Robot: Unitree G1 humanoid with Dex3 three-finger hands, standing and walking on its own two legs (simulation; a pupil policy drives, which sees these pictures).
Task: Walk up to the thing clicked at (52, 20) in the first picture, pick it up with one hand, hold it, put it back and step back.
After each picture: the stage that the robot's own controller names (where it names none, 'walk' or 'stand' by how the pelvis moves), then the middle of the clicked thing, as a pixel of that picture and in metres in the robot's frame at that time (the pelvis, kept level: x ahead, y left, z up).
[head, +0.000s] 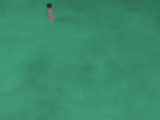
stand; (50, 13) +1.91 +0.47 -0.65
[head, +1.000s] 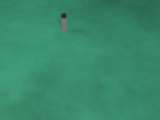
walk; (64, 23) +1.78 +0.21 -0.63
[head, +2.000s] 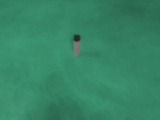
walk; (76, 45) +1.19 +0.07 -0.64
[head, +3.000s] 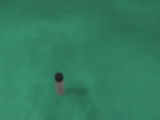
walk; (59, 84) +0.76 +0.17 -0.64
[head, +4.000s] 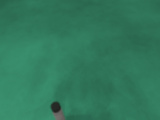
walk; (58, 113) +0.54 +0.26 -0.63
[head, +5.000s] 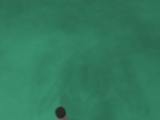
stand; (62, 118) +0.46 +0.20 -0.64
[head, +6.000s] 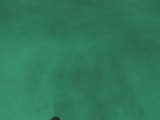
stand; out of the picture +0.42 +0.22 -0.65
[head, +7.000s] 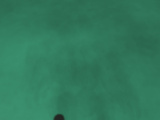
stand; out of the picture +0.39 +0.18 -0.64
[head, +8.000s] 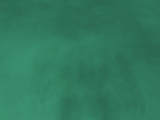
stand; out of the picture +0.37 +0.18 -0.65
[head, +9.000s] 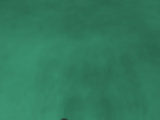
stand; out of the picture +0.39 +0.17 -0.65
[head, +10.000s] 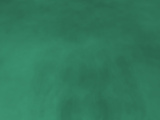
stand; out of the picture +0.38 +0.19 -0.66
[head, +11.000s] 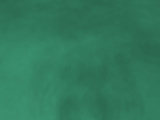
stand; out of the picture +0.37 +0.19 -0.66
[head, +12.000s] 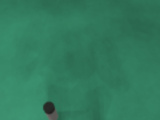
go down; (51, 112) +0.40 +0.20 -0.60
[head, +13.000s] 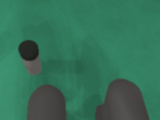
go down; (31, 60) +0.46 +0.20 -0.25
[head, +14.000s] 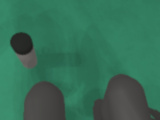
close in; (26, 53) +0.47 +0.20 -0.23
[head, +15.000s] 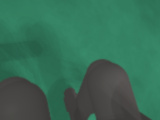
close in; out of the picture +0.46 +0.23 -0.17
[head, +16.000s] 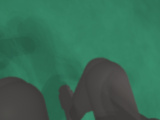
close; out of the picture +0.45 +0.24 -0.17
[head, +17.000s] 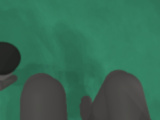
lift; (0, 67) +0.34 +0.24 -0.13
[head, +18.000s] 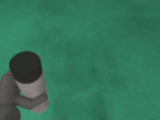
lift; (33, 87) +0.31 +0.17 +0.05
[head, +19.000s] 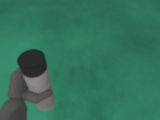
hold; (39, 84) +0.33 +0.16 +0.05
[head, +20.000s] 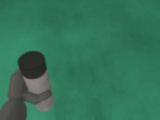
crouch; (39, 85) +0.33 +0.16 +0.04
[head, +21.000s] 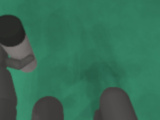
crouch; (20, 49) +0.45 +0.18 -0.05
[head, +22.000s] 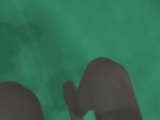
lower; out of the picture +0.47 +0.23 -0.17
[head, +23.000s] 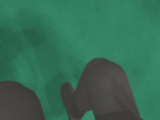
lower; out of the picture +0.46 +0.24 -0.17
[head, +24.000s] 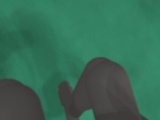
lower; out of the picture +0.46 +0.25 -0.17
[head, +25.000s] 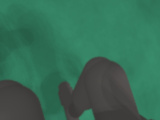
lower; out of the picture +0.46 +0.24 -0.18
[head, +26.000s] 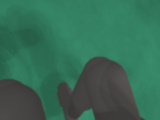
loosen; out of the picture +0.46 +0.22 -0.17
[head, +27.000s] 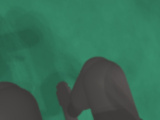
withdraw; out of the picture +0.46 +0.22 -0.18
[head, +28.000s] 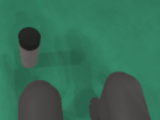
walk; (29, 51) +0.46 +0.18 -0.22
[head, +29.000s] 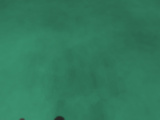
stand; out of the picture +0.38 +0.15 -0.57
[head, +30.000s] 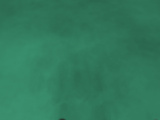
stand; out of the picture +0.39 +0.15 -0.60
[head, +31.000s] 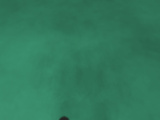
stand; out of the picture +0.39 +0.15 -0.60
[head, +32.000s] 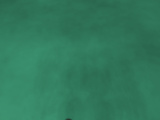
walk; out of the picture +0.41 +0.15 -0.65
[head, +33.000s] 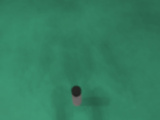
walk; (76, 96) +0.51 +0.08 -0.64
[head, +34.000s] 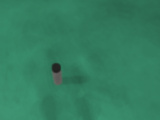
walk; (57, 74) +0.69 +0.19 -0.64
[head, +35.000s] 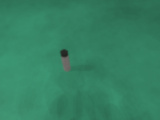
stand; (65, 60) +0.99 +0.26 -0.63
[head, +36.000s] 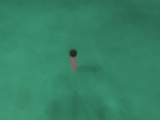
stand; (73, 60) +1.03 +0.15 -0.65
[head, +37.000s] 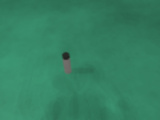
stand; (67, 63) +1.02 +0.19 -0.66
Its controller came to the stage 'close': yes
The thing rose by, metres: 0.69
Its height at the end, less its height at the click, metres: +0.00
